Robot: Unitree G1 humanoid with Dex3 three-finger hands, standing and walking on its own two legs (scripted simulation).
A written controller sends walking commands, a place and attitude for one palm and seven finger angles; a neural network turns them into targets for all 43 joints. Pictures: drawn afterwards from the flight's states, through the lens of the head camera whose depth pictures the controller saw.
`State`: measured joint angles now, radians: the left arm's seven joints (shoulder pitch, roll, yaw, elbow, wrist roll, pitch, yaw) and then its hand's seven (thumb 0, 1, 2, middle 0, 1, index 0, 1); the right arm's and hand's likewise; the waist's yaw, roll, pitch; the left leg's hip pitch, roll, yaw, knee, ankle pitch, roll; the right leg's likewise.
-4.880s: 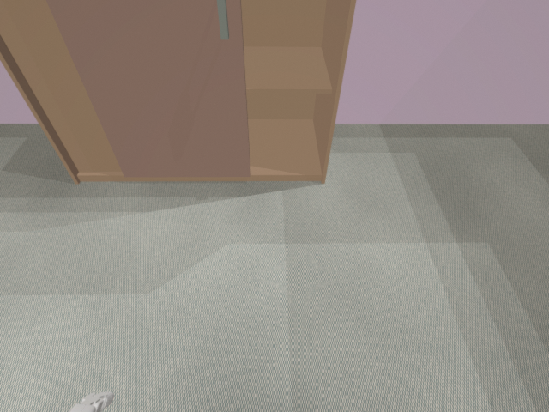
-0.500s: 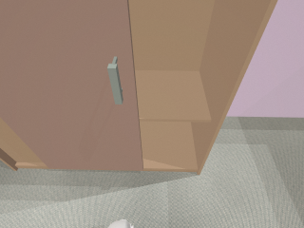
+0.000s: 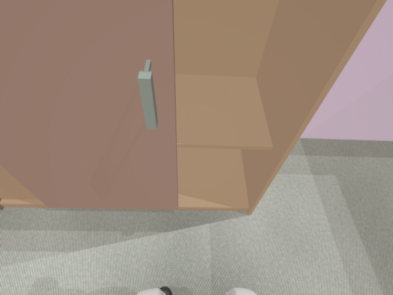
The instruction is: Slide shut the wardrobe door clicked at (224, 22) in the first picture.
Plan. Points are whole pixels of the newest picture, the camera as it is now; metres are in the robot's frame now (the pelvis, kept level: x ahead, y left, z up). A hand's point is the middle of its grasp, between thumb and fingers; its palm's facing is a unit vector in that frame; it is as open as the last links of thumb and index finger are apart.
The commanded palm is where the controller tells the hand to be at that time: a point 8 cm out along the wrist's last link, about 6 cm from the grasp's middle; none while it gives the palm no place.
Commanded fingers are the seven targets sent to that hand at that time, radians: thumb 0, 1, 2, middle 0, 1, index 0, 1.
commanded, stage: come to a stop and stand still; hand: left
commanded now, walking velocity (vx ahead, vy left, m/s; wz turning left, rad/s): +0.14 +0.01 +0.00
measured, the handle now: (150, 95) +0.53 +0.16 +0.08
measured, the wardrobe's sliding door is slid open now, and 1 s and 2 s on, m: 0.38 0.38 0.38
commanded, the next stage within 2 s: look again from close up in 1.08 s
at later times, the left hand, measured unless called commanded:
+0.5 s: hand out of the picture -0.05 +0.11 -0.15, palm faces +0.13 -0.96 -0.25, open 7.4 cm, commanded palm none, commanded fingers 0.00 0.90 0.90 -0.20 -0.30 -0.20 -0.30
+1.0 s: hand out of the picture -0.03 +0.16 -0.17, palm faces +0.07 -0.98 -0.18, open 7.4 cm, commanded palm none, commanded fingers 0.00 0.90 0.90 -0.20 -0.30 -0.20 -0.30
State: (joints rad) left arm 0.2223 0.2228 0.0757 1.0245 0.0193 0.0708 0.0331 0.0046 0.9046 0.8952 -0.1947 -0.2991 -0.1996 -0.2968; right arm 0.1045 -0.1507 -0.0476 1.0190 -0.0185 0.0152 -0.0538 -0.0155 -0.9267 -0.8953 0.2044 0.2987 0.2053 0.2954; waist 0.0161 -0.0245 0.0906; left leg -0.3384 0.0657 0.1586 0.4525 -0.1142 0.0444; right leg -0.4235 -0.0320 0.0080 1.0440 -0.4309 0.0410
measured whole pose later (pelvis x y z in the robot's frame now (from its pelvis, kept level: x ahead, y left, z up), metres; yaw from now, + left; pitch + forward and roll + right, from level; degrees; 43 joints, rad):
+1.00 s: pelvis -0.03 -0.01 +0.01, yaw +1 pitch -1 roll +0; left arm 0.26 0.15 0.01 1.15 0.01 0.01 0.03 0.00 0.90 0.90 -0.20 -0.30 -0.20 -0.30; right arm 0.20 -0.17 -0.01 1.09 -0.01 -0.01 -0.04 0.00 -0.94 -0.90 0.20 0.30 0.20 0.29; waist 0.02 -0.01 0.02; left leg -0.15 0.01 0.08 0.42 -0.25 0.01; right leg -0.14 -0.08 -0.04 0.41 -0.25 0.05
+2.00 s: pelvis -0.02 -0.04 +0.00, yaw +1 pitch +0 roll +1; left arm 0.29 0.14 -0.01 1.13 0.01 -0.01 0.03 0.01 0.90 0.89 -0.20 -0.30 -0.20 -0.30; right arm 0.26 -0.16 0.00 1.12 -0.02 -0.01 -0.03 0.01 -0.92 -0.90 0.20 0.30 0.20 0.29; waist 0.01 0.01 0.02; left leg -0.18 0.05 0.06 0.48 -0.29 -0.03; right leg -0.19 -0.04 -0.05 0.51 -0.32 0.01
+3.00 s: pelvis +0.08 -0.05 +0.00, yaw +4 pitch +0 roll +2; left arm 0.15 0.15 0.03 1.02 0.02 -0.03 0.05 0.00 0.93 0.89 -0.20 -0.30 -0.20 -0.30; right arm 0.27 -0.15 -0.04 1.10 0.00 0.02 -0.04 0.01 -0.91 -0.90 0.20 0.30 0.20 0.29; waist -0.01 0.01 0.08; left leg -0.36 0.01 0.02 0.95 -0.53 -0.02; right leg -0.28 -0.04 -0.14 0.56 -0.29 -0.07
